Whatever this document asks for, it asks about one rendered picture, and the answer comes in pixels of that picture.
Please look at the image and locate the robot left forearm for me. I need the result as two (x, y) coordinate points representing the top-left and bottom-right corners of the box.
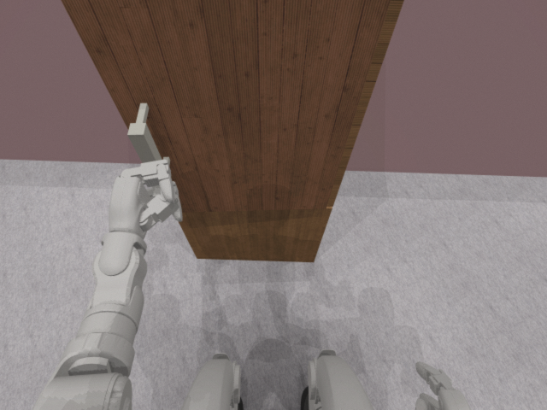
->
(32, 231), (147, 410)

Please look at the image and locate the left robot thigh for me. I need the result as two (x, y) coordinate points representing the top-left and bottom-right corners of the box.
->
(180, 359), (241, 410)

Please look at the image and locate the robot right shin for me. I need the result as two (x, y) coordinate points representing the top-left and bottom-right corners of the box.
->
(309, 349), (336, 410)

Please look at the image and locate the handle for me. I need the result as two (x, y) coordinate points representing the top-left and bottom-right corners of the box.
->
(127, 103), (170, 165)

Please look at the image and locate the robot right hand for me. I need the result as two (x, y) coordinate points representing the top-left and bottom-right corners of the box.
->
(415, 361), (471, 410)

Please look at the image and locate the robot left hand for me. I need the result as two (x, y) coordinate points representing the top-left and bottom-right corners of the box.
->
(109, 160), (183, 240)

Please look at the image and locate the cupboard door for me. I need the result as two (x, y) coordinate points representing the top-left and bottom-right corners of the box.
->
(61, 0), (391, 213)

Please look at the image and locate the robot left upper arm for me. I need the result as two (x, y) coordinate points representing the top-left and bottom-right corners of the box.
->
(36, 372), (132, 410)

